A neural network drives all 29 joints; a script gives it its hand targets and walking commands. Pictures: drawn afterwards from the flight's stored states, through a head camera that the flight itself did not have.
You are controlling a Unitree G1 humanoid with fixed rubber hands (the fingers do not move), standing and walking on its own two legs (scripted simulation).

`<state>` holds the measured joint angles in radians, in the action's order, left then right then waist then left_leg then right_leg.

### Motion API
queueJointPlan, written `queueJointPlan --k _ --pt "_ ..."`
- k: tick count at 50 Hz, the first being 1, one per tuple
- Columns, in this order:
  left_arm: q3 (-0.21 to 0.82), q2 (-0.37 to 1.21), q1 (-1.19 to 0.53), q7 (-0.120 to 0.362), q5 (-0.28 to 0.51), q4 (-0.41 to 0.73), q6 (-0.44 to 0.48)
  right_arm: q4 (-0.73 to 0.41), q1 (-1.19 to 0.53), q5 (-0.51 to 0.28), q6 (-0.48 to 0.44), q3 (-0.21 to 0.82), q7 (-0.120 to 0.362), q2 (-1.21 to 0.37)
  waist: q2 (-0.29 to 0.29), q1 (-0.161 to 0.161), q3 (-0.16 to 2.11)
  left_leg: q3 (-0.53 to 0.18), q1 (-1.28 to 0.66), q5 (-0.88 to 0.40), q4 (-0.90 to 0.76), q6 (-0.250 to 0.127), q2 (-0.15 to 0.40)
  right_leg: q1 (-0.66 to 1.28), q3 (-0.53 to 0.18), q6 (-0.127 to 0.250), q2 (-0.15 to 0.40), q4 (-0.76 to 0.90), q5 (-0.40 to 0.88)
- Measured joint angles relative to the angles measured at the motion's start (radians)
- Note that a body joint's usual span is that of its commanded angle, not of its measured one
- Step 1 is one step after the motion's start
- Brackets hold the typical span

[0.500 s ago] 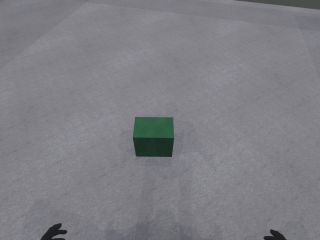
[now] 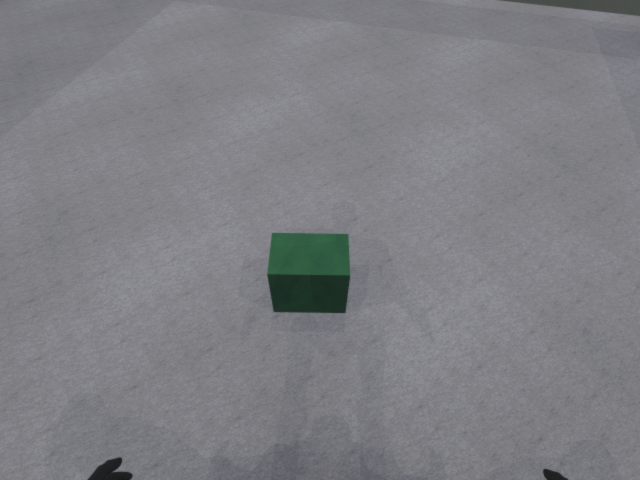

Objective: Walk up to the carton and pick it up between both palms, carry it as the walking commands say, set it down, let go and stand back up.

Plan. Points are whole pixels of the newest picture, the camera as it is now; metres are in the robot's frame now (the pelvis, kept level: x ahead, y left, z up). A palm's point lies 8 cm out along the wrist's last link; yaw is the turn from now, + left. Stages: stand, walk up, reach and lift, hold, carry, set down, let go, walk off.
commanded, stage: walk up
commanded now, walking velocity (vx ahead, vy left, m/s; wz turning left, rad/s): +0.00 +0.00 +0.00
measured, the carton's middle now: (309, 274) +0.81 +0.07 -0.66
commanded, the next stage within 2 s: none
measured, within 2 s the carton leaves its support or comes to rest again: neither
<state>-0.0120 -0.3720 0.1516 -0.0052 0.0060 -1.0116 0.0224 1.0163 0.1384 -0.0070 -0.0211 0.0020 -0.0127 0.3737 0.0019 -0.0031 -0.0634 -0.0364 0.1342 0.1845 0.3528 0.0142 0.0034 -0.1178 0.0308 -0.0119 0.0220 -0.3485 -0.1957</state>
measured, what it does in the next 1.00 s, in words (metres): walks ahead: left foot, then right foot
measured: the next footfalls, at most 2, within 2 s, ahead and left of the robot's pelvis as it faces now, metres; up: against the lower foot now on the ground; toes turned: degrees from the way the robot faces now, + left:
left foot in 0.34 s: +0.13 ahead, +0.20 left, +0.00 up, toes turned +8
right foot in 0.74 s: +0.37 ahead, -0.10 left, +0.00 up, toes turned -5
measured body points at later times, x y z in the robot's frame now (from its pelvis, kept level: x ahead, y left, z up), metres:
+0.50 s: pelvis +0.11 +0.06 +0.00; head +0.11 +0.09 +0.45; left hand +0.14 +0.33 -0.16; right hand +0.12 -0.20 -0.13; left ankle +0.09 +0.19 -0.75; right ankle +0.11 -0.09 -0.67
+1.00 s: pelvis +0.29 +0.01 +0.00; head +0.31 +0.00 +0.45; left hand +0.26 +0.26 -0.14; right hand +0.37 -0.24 -0.15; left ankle +0.29 +0.15 -0.69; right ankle +0.33 -0.10 -0.75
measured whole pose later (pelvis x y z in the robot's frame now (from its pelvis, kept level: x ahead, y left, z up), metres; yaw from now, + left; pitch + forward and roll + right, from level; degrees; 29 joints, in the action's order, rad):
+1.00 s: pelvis +0.29 +0.01 +0.00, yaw +5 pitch -1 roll +2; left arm -0.06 -0.20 0.29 0.00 -0.04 -1.06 0.05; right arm 0.98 0.23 0.04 0.01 -0.06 0.01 0.22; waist -0.01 -0.03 -0.07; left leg 0.09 0.42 0.38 0.88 0.00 0.08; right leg -0.21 0.16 0.01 0.09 -0.40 -0.16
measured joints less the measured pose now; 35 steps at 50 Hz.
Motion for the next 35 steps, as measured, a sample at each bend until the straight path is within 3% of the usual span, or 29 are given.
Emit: queueJointPlan --k 3,4,6,10,15,17,19,21,23,29,35 --pt "0.0 -0.001 -0.001 -0.001 0.001 -0.003 -0.001 0.006 0.006 0.0 -0.002 -0.002 0.0 -0.001 0.001 -0.001 0.001 -0.001 0.0 -0.001 -0.004 0.0 -0.001 0.0 0.001 0.0 0.002 0.001 -0.001" --pt "-0.008 0.001 0.0 0.006 -0.006 0.008 -0.013 0.001 0.016 0.003 0.005 -0.01 0.003 -0.003 -0.002 0.001 0.01 -0.007 0.014 0.038 0.012 -0.004 0.002 -0.007 0.01 0.003 0.001 -0.009 -0.054" --pt "-0.022 0.011 0.0 0.014 -0.023 0.024 -0.021 -0.006 0.033 0.011 0.032 -0.03 0.024 -0.009 -0.004 0.001 0.031 -0.003 0.089 0.144 0.128 -0.005 0.005 -0.033 0.035 0.003 0.008 -0.031 -0.105" --pt "-0.024 0.03 0.046 0.004 -0.04 0.026 0.007 -0.037 0.007 0.038 0.037 -0.043 0.053 -0.032 0.019 -0.021 0.01 0.062 0.256 0.179 0.402 0.009 0.022 -0.025 0.049 -0.007 0.053 0.001 -0.025" --pt "-0.03 0.057 0.142 0.023 -0.042 -0.023 0.008 -0.078 0.009 0.035 0.004 -0.034 0.075 -0.071 0.026 -0.035 0.018 0.105 0.237 0.116 0.255 0.011 0.074 0.015 0.052 -0.054 0.095 -0.008 -0.057" --pt "-0.028 0.065 0.178 0.035 -0.044 -0.038 0.002 -0.089 0.029 0.039 -0.017 -0.031 0.067 -0.077 0.014 -0.024 0.033 0.114 0.176 0.107 0.162 0.012 0.087 -0.03 0.05 -0.023 0.098 -0.166 -0.174" --pt "-0.03 0.066 0.181 0.041 -0.044 -0.047 -0.016 -0.076 0.057 0.046 -0.033 -0.035 0.048 -0.103 0.03 -0.002 0.029 0.116 0.177 0.057 0.215 0.006 0.074 -0.133 -0.006 -0.004 0.084 -0.463 -0.257" --pt "-0.032 0.075 0.166 0.046 -0.049 -0.038 -0.024 -0.052 0.113 0.047 -0.034 -0.031 0.038 -0.124 0.034 0.007 0.035 0.116 0.131 0.078 0.198 0.003 0.073 -0.227 -0.011 0.008 0.064 -0.676 -0.221" --pt "-0.032 0.091 0.139 0.051 -0.047 -0.023 -0.02 -0.021 0.169 0.044 -0.028 -0.03 0.032 -0.133 0.022 0.018 0.049 0.108 0.072 0.07 0.128 0.009 0.081 -0.294 0.026 0.01 0.065 -0.729 -0.142" --pt "-0.031 0.114 0.045 0.065 -0.035 0.026 -0.019 0.028 0.254 0.045 -0.044 -0.024 0.019 -0.159 0.014 0.049 0.04 0.109 -0.059 0.071 -0.009 0.03 0.101 -0.389 0.064 -0.008 0.082 -0.536 -0.017" --pt "-0.031 0.132 -0.025 0.065 -0.025 0.048 -0.02 0.039 0.29 0.042 -0.033 -0.03 0.008 -0.178 0.011 0.083 0.014 0.114 -0.124 0.165 0.02 0.081 0.125 -0.324 0.093 -0.003 0.061 -0.214 0.0"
